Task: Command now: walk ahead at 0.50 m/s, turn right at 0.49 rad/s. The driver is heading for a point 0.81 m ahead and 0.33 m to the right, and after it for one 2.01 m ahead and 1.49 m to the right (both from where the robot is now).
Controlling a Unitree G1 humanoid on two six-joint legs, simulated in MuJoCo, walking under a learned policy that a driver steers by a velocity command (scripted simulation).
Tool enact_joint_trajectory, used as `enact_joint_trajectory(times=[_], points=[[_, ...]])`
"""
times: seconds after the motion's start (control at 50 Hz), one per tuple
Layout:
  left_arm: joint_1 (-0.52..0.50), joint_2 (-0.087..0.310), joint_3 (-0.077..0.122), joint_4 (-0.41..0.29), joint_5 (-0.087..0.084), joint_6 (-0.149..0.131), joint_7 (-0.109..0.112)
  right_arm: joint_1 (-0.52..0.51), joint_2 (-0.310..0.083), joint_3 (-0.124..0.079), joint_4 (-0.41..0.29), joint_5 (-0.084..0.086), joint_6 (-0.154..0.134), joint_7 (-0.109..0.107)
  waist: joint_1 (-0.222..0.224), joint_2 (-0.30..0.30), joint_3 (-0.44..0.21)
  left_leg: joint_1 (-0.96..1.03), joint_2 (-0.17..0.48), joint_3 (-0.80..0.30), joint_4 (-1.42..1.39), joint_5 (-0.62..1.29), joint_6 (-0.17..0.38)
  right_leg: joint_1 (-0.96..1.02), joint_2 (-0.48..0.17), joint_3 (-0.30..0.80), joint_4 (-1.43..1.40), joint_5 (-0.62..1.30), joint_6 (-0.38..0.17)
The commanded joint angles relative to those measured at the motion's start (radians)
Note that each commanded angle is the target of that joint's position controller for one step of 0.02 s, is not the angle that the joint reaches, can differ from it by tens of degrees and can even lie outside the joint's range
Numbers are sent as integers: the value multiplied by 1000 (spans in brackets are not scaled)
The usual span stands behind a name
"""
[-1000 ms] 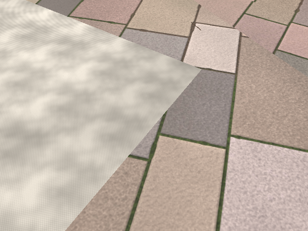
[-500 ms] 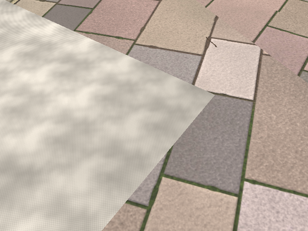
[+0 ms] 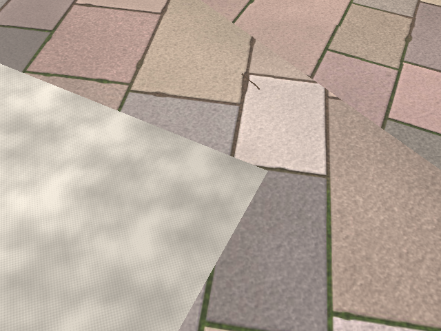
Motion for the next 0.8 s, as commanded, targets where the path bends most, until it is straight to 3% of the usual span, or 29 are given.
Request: enact_joint_trajectory(times=[0.02,0.08,0.18,0.24,0.3,0.34,0.36,0.38,0.4,0.42,0.44,0.46,0.48,0.5,0.52,0.56,0.6,0.64,0.72,0.8], points=[[44,23,20,-65,-3,18,-2,19,-90,-23,-18,-5,-14,-5,5,149,-38,149,271,-224,-288,66,140,-157,-104,46,10,88,-2],[-25,26,25,-107,8,35,-1,42,-125,-37,3,-7,-16,-18,4,104,0,155,280,-134,-317,150,156,-238,-111,59,-66,185,12],[-166,18,17,-160,13,26,-29,74,-162,-47,14,-5,0,-35,-33,87,32,218,265,7,-325,196,134,-253,-96,5,-325,376,19],[-273,10,7,-207,14,25,-50,120,-185,-54,24,6,15,-40,-73,77,66,288,286,53,-312,195,127,-263,-85,-51,-433,373,8],[-325,22,7,-251,11,28,-67,146,-206,-63,34,22,35,-38,-78,91,81,380,313,85,-257,261,107,-259,-66,-93,-497,277,-19],[-297,49,20,-265,12,32,-73,124,-231,-71,27,29,46,-39,-40,120,43,408,316,119,-149,537,86,-158,-13,-147,-517,179,-54],[-233,74,34,-257,12,35,-73,111,-245,-75,22,34,53,-41,2,137,-4,408,309,136,-40,709,74,-58,30,-180,-524,137,-76],[-93,112,59,-222,8,35,-70,86,-249,-74,16,40,62,-42,86,124,-75,368,276,167,153,801,50,130,86,-207,-590,178,-109],[86,191,99,-171,7,40,-53,95,-227,-65,5,29,61,-44,161,64,-170,178,234,173,426,640,4,436,87,-130,-627,216,-152],[106,318,121,-163,0,40,-36,164,-76,-20,-46,-21,41,-32,67,-226,-214,-266,77,140,797,-259,-58,749,-182,361,-679,188,-291],[126,290,102,-205,15,19,-44,121,-99,-12,-81,16,-8,-19,84,-187,-398,-442,-28,-124,980,-455,-60,871,-312,798,-884,-1,-416],[108,211,79,-196,25,3,-52,-5,-166,-29,-109,59,-35,-10,120,-80,-282,-551,24,-174,991,-360,-29,823,-287,684,-919,62,-346],[55,172,67,-200,21,-6,-50,-23,-157,-24,-114,56,-47,-12,86,-39,-196,-542,68,-172,915,-268,-4,696,-247,541,-902,137,-305],[-32,134,54,-219,18,-8,-49,-11,-159,-29,-94,31,-45,-20,35,28,-137,-461,109,-176,827,-205,-6,539,-203,427,-901,236,-269],[-87,105,42,-238,25,-9,-46,13,-173,-40,-86,17,-32,-22,-3,19,-113,-376,134,-183,756,-169,-12,426,-172,354,-917,320,-251],[-101,111,40,-247,27,-12,-38,26,-160,-44,-92,7,-3,-19,-31,20,-93,-307,134,-172,673,-134,-34,325,-143,305,-953,392,-249],[-66,142,47,-238,21,-17,-24,-18,-133,-38,-112,-7,12,-23,-27,27,-65,-315,115,-154,570,-60,-64,275,-121,252,-971,452,-251],[-27,155,51,-229,19,-15,-11,-100,-116,-32,-139,-9,14,-25,-2,13,-37,-337,92,-150,424,61,-83,264,-95,220,-975,440,-232],[24,154,51,-213,14,-7,-2,-227,-94,-19,-181,4,6,-11,48,-40,-8,-265,32,-142,162,256,-77,237,-54,200,-961,311,-176],[83,133,44,-176,13,-4,-1,-277,-111,-16,-208,10,-11,10,79,-52,1,-254,27,-147,72,265,-49,339,-103,245,-898,300,-166]])
Keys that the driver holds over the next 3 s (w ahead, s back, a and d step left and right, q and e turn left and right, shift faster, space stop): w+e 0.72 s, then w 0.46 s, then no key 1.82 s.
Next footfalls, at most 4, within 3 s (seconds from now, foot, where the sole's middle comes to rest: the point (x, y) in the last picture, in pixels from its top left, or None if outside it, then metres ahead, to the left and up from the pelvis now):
0.40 right None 0.33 -0.18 -0.77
0.92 left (261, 268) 0.68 -0.12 -0.77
1.40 right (359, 241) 0.78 -0.46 -0.77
1.70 left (286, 219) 0.87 -0.22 -0.77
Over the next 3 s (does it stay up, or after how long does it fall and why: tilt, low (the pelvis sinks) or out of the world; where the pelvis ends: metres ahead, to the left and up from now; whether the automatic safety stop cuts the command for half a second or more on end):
stays up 0.79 -0.31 0.00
